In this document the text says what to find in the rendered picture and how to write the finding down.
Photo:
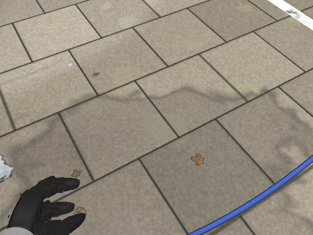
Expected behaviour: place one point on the left robot hand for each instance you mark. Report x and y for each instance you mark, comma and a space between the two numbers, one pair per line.
31, 212

